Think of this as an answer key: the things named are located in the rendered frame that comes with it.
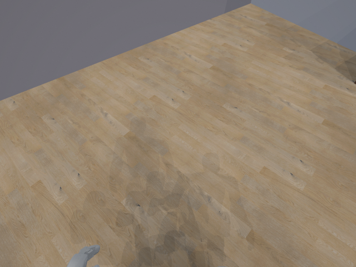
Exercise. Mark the robot left hand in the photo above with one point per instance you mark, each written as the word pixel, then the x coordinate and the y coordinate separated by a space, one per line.
pixel 85 254

